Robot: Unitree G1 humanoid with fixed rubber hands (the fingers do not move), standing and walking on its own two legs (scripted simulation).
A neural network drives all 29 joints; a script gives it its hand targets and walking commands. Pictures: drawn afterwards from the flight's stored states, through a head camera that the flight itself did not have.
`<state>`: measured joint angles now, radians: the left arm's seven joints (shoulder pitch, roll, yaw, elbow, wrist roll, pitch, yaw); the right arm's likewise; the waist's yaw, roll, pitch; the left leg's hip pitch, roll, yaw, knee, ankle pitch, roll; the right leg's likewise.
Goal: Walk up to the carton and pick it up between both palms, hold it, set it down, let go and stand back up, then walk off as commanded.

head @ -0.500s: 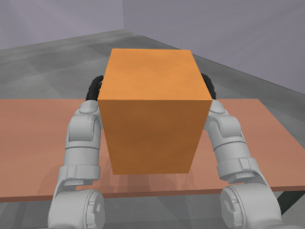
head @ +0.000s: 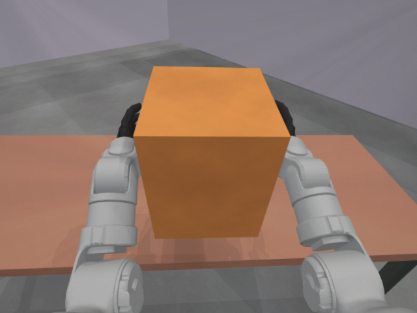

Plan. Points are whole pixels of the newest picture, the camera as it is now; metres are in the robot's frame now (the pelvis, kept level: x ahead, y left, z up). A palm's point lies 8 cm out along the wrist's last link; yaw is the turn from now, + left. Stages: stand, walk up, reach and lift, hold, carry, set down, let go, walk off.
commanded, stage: hold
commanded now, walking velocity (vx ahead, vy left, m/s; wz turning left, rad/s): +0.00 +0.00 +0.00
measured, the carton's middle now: (207, 153) +0.37 +0.03 +0.18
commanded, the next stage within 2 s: none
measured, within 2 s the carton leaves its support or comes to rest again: neither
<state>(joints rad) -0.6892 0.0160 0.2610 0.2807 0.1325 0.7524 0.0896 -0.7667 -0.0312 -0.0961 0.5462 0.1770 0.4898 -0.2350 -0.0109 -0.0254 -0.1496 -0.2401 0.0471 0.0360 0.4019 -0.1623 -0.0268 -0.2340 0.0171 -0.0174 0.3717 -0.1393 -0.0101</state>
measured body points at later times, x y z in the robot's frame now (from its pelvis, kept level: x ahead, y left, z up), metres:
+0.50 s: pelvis +0.00 +0.00 +0.00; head -0.05 +0.01 +0.45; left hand +0.38 +0.17 +0.20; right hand +0.40 -0.12 +0.21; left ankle +0.03 +0.13 -0.74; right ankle +0.04 -0.11 -0.74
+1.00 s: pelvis +0.00 +0.00 +0.00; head -0.05 +0.01 +0.45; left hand +0.38 +0.17 +0.20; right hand +0.40 -0.12 +0.21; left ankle +0.03 +0.13 -0.74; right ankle +0.04 -0.11 -0.74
